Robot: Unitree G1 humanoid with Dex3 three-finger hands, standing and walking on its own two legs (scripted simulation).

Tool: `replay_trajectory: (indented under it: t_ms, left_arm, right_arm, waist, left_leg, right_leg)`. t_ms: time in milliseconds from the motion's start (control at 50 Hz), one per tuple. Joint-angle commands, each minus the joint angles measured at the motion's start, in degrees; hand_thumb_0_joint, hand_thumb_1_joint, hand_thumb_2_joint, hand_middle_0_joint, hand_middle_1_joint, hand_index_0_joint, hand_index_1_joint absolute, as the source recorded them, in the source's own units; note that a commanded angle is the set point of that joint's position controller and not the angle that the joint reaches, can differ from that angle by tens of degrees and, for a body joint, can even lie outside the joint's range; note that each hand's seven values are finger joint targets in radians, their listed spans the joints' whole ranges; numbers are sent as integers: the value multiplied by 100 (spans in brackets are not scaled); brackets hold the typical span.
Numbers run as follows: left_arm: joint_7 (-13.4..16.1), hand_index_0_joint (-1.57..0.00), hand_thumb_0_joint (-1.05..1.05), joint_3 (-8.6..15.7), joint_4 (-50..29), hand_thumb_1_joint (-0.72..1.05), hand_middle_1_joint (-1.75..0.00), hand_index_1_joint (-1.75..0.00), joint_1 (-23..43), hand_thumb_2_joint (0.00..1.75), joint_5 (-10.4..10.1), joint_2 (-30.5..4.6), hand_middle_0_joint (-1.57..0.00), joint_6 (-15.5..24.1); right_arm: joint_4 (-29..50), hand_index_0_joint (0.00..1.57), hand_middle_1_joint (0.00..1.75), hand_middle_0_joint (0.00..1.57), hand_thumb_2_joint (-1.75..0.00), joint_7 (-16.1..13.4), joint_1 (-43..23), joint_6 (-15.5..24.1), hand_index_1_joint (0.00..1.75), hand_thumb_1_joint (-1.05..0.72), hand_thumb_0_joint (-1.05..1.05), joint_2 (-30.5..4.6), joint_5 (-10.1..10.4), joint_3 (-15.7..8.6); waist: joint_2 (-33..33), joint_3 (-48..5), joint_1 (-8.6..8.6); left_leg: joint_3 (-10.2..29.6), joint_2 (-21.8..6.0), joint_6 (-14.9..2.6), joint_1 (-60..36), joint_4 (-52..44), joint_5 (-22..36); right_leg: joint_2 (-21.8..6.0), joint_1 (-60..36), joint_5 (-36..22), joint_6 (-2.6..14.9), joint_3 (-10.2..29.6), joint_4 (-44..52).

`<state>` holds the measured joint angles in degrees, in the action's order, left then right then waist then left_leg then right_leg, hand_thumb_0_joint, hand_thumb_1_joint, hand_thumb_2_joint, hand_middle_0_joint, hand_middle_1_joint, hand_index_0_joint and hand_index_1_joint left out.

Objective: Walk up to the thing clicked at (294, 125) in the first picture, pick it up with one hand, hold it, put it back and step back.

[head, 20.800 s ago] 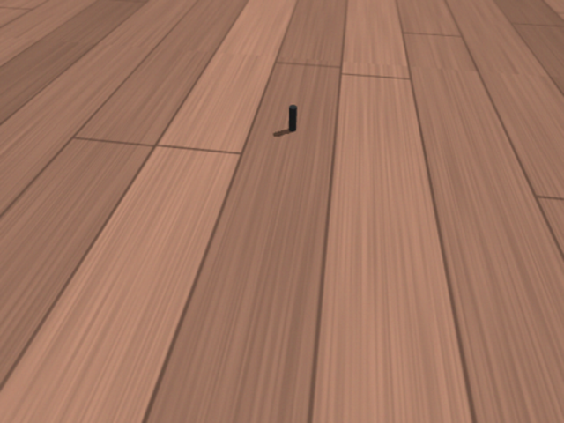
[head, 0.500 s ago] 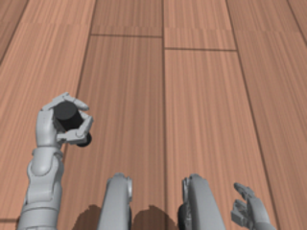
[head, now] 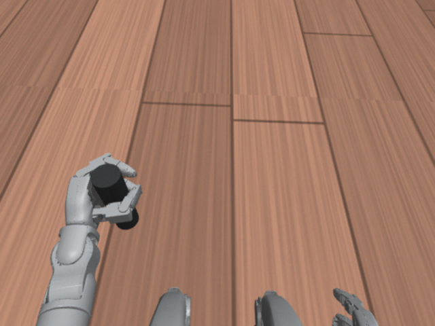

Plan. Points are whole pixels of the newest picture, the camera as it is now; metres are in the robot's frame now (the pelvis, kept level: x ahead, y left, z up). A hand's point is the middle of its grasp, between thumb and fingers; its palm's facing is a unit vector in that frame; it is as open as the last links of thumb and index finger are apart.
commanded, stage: lift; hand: left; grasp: from the side
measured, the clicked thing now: (117, 200) +0.35 +0.20 +0.01
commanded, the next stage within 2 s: hold in 0.74 s
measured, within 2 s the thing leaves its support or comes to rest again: neither
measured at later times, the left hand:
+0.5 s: hand (123, 181) +0.34 +0.17 +0.08, palm faces +0.08 -1.00 -0.02, open 5.9 cm
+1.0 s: hand (119, 168) +0.35 +0.17 +0.11, palm faces +0.07 -1.00 -0.02, open 6.0 cm
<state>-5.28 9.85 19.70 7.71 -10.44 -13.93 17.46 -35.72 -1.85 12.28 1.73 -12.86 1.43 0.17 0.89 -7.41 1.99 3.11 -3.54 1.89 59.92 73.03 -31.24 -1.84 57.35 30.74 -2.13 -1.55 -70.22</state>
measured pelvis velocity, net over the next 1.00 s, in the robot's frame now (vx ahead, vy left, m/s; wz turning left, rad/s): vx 0.02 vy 0.00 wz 0.00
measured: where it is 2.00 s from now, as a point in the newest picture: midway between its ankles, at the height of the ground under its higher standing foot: outside the picture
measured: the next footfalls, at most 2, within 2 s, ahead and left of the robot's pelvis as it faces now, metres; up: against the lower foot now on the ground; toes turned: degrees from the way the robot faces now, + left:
none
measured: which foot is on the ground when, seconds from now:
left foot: down 0.00-1.00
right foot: down 0.00-1.00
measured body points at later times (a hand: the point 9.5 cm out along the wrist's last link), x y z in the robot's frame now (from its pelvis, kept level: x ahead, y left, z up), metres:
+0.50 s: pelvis +0.01 -0.01 +0.04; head +0.07 +0.00 +0.49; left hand +0.33 +0.22 +0.09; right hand +0.15 -0.25 -0.06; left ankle +0.03 +0.13 -0.63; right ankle +0.03 -0.15 -0.63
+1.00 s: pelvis +0.02 +0.00 +0.06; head +0.07 +0.00 +0.51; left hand +0.34 +0.22 +0.11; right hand +0.15 -0.25 -0.05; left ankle +0.03 +0.13 -0.63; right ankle +0.03 -0.15 -0.63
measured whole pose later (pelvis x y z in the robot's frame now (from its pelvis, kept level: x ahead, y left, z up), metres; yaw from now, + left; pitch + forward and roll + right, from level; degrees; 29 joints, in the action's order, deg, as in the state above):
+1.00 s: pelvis +0.02 +0.00 +0.06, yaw +0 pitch +8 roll -1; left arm -5.4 8.9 24.2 7.4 -9.9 -12.0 19.4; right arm -36.6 -2.6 13.5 -0.8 -12.1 0.7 -0.1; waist 0.5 -2.7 1.8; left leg 1.4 -3.7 2.1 36.4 53.6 -25.5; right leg -1.8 34.5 25.0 -1.9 -1.2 -51.4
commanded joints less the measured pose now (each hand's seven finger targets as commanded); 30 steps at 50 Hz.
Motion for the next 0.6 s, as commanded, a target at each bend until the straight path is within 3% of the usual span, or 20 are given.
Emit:
replay_trajectory:
  t_ms: [0,100,120,140,180,220,260,280,300,380,400,420,460,500,580]
  left_arm:
    - [18,-127,0,245,-1136,53,-134,-133,1240,125,-55,-703,-126,590]
    - [-14,-125,0,255,-1619,51,-132,-131,1529,123,-61,-838,-124,625]
    - [7,-126,0,271,-1188,51,-132,-132,1215,123,-35,-746,-124,569]
    - [8,-126,0,156,-1219,52,-133,-132,1217,124,-47,-634,-124,566]
    - [33,-126,0,276,-1349,52,-133,-133,1551,125,-98,-708,-125,610]
    - [28,-125,0,185,-1101,53,-132,-131,1471,124,-85,-611,-124,581]
    - [48,-124,0,248,-1105,53,-132,-132,1465,125,-58,-687,-123,605]
    - [52,-124,0,271,-1492,53,-132,-131,1670,124,-49,-817,-122,669]
    - [52,-124,0,209,-1038,54,-132,-132,1381,125,-21,-649,-123,625]
    - [14,-124,0,212,-1141,53,-133,-133,1466,126,-82,-629,-123,650]
    - [6,-125,0,136,-804,54,-134,-133,1345,126,-71,-478,-124,607]
    - [10,-124,0,218,-1233,52,-133,-133,1700,126,-74,-656,-122,673]
    - [32,-124,0,284,-1199,54,-132,-132,1576,125,-13,-759,-122,674]
    - [11,-125,0,156,-910,55,-134,-134,1393,127,-36,-519,-124,670]
    - [-23,-127,0,159,-1006,58,-137,-136,1568,130,-64,-579,-126,702]
  right_arm:
    - [647,20,30,20,-89,-65,-11,210,30,-87,0,-791,-39,-287]
    - [690,20,30,20,-89,-67,63,173,30,-87,0,-778,-47,-296]
    - [670,20,30,20,-89,-72,68,149,30,-88,0,-748,-55,-277]
    - [710,20,30,20,-89,-81,17,155,30,-88,0,-764,-41,-280]
    - [673,20,30,20,-89,-87,-7,177,30,-88,0,-750,-47,-281]
    - [660,20,30,20,-89,-99,-3,171,30,-88,0,-742,-42,-273]
    - [628,20,30,20,-89,-106,36,162,30,-87,0,-738,-47,-278]
    - [637,20,30,20,-89,-124,-16,161,30,-88,0,-702,-56,-262]
    - [642,20,30,20,-89,-124,-1,156,30,-88,0,-702,-57,-268]
    - [668,20,30,20,-89,-124,-71,160,30,-88,0,-690,-60,-260]
    - [654,20,30,20,-89,-119,-41,151,30,-88,0,-712,-62,-273]
    - [641,20,30,20,-89,-120,-44,150,30,-87,0,-728,-64,-277]
    - [625,20,30,20,-89,-130,-23,108,30,-87,0,-710,-77,-279]
    - [639,20,30,20,-89,-108,-43,110,30,-87,0,-708,-82,-268]
    - [624,20,30,20,-89,-128,-11,81,30,-88,0,-740,-77,-284]
  waist:
    - [221,-1813,-36]
    - [281,-2106,-47]
    - [165,-1959,-56]
    - [55,-1766,-19]
    - [159,-1765,-12]
    - [56,-1571,46]
    - [72,-1693,15]
    - [161,-1630,-38]
    - [64,-1543,7]
    - [52,-1427,-53]
    - [39,-1483,20]
    - [245,-1483,-24]
    - [216,-1515,-56]
    - [119,-1363,-8]
    - [138,-1481,13]
  left_leg:
    - [-64,231,-179,-1789,-1393,1301]
    - [-134,255,-175,-2130,-1628,1354]
    - [-142,256,-180,-2059,-1656,1379]
    - [-170,255,-192,-2072,-1716,1317]
    - [-192,263,-191,-2126,-1784,1247]
    - [-198,254,-194,-2155,-1886,1220]
    - [-217,261,-195,-2275,-1953,1310]
    - [-252,275,-191,-2313,-1971,1339]
    - [-258,285,-199,-2334,-2016,1319]
    - [-287,285,-200,-2388,-2147,1378]
    - [-285,277,-196,-2517,-2186,1444]
    - [-279,269,-173,-2618,-2238,1465]
    - [-279,273,-169,-2706,-2301,1494]
    - [-273,281,-170,-2679,-2368,1481]
    - [-262,265,-160,-2917,-2440,1732]
  right_leg:
    - [195,-1084,-1419,285,-140,1144]
    - [195,-1631,-1522,264,-107,1442]
    - [193,-1710,-1545,254,-105,1496]
    - [195,-1686,-1519,246,-85,1592]
    - [198,-1746,-1471,243,-69,1683]
    - [200,-1780,-1456,233,-74,1788]
    - [190,-1998,-1543,231,-56,1843]
    - [183,-2033,-1564,219,-33,1899]
    - [178,-2057,-1568,218,-26,1960]
    - [175,-2309,-1646,195,-4,2119]
    - [189,-2327,-1720,206,-21,2127]
    - [188,-2283,-1711,227,-34,2122]
    - [195,-2407,-1724,227,-53,2169]
    - [215,-2461,-1712,228,-74,2201]
    - [227,-2598,-1937,237,-81,2252]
